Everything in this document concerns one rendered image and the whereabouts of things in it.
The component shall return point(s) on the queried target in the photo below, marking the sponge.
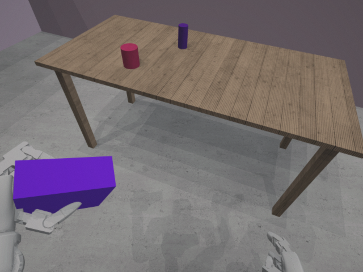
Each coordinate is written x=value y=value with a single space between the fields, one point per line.
x=51 y=184

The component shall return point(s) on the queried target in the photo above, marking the table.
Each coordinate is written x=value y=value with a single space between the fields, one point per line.
x=298 y=95

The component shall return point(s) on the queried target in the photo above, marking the robot left hand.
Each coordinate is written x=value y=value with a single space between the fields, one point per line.
x=39 y=220

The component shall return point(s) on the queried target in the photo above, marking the robot right hand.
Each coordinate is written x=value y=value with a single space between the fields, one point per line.
x=288 y=262

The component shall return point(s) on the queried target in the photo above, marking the robot left forearm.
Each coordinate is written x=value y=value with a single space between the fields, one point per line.
x=11 y=258

